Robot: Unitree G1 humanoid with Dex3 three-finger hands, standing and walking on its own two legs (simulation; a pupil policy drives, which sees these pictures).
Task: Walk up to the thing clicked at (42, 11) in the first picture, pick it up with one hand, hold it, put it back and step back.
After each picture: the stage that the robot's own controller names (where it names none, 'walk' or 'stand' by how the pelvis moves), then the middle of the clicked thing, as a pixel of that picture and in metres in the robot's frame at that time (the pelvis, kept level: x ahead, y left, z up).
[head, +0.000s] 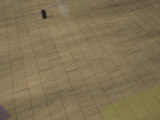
stand; (43, 14) +2.02 +0.57 -0.72
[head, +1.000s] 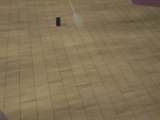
walk; (58, 21) +1.93 +0.28 -0.70
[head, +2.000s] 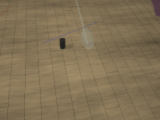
walk; (62, 43) +1.32 +0.18 -0.72
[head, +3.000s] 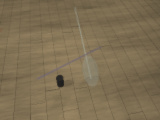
walk; (60, 81) +0.83 +0.18 -0.72
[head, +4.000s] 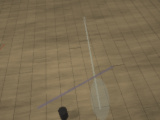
walk; (63, 113) +0.51 +0.19 -0.69
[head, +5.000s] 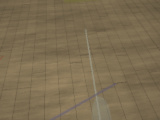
stand; out of the picture +0.38 +0.16 -0.72
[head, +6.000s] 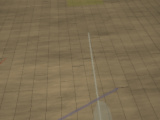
stand; out of the picture +0.37 +0.16 -0.72
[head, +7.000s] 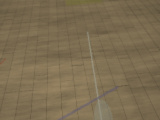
stand; out of the picture +0.37 +0.16 -0.73
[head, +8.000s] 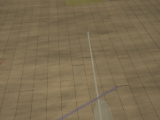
stand; out of the picture +0.37 +0.16 -0.73
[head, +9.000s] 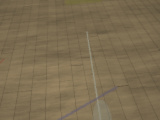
stand; out of the picture +0.36 +0.16 -0.73
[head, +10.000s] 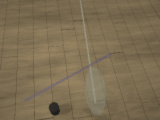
go down; (54, 109) +0.40 +0.15 -0.63
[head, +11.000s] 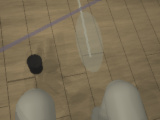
go down; (35, 65) +0.47 +0.17 -0.32
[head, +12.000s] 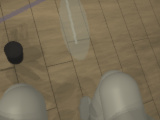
close in; (14, 53) +0.47 +0.18 -0.28
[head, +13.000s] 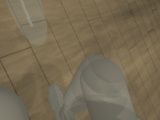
close; out of the picture +0.46 +0.22 -0.24
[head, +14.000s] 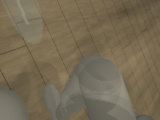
close; out of the picture +0.45 +0.22 -0.24
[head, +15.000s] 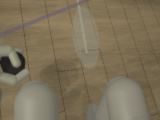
lift; (13, 67) +0.37 +0.23 -0.12
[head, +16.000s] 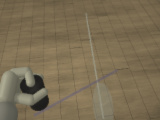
hold; (35, 93) +0.32 +0.17 +0.02
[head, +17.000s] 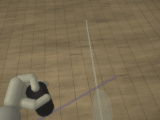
hold; (41, 99) +0.31 +0.16 -0.01
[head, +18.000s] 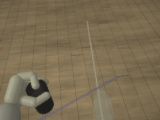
hold; (40, 97) +0.32 +0.16 -0.01
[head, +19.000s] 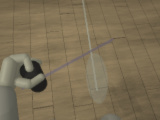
crouch; (34, 77) +0.38 +0.16 -0.07
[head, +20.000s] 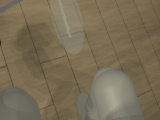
lower; out of the picture +0.50 +0.22 -0.15
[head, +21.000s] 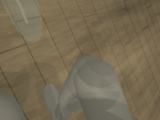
lower; out of the picture +0.46 +0.25 -0.25
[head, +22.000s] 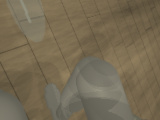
lower; out of the picture +0.46 +0.25 -0.25
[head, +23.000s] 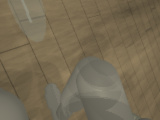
lower; out of the picture +0.46 +0.24 -0.25
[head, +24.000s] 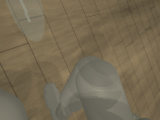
lower; out of the picture +0.46 +0.24 -0.25
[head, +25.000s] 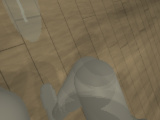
open; out of the picture +0.45 +0.22 -0.26
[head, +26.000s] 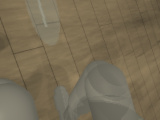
stand; out of the picture +0.45 +0.21 -0.26
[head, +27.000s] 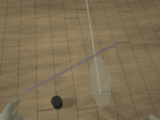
stand; (57, 102) +0.41 +0.14 -0.56
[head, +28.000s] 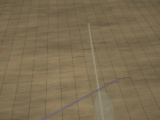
stand; out of the picture +0.38 +0.14 -0.67
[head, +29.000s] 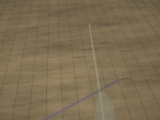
stand; out of the picture +0.37 +0.14 -0.67
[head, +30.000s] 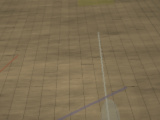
stand; out of the picture +0.38 +0.13 -0.72
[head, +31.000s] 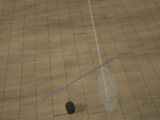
walk; (70, 108) +0.44 +0.11 -0.69
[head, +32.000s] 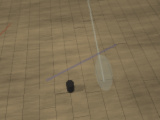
walk; (70, 86) +0.67 +0.13 -0.70
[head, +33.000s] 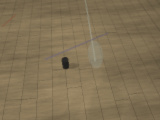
stand; (65, 63) +0.98 +0.20 -0.70
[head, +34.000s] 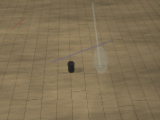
stand; (71, 67) +1.00 +0.13 -0.72
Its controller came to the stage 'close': yes
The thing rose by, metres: 0.71
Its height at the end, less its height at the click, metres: +0.00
